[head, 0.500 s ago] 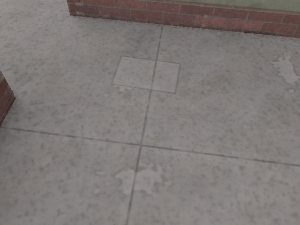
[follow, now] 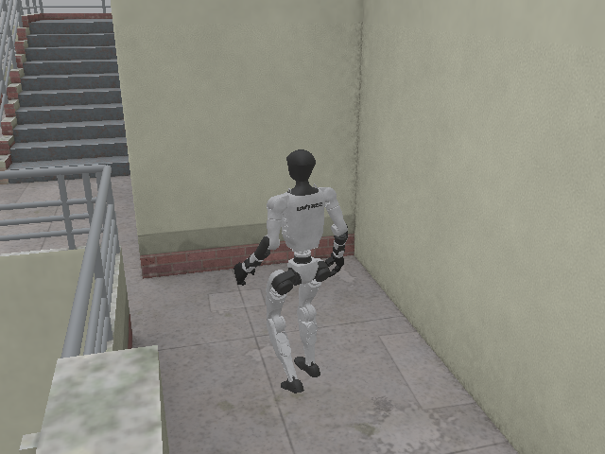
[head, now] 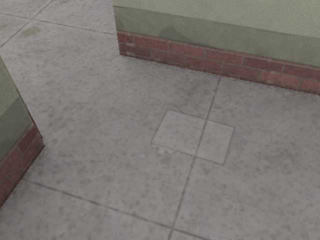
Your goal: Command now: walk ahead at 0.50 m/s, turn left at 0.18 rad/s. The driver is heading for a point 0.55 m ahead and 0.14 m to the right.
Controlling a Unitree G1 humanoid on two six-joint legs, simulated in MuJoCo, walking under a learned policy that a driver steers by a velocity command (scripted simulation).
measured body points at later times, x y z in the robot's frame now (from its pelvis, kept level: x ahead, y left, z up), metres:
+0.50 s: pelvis +0.26 +0.05 +0.00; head +0.29 +0.06 +0.45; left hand +0.30 +0.33 -0.13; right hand +0.45 -0.20 -0.07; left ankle +0.33 +0.15 -0.73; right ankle +0.12 -0.08 -0.65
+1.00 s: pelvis +0.48 -0.03 -0.01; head +0.53 -0.06 +0.44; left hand +0.74 +0.14 -0.10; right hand +0.46 -0.32 -0.14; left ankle +0.39 +0.15 -0.64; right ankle +0.55 -0.14 -0.73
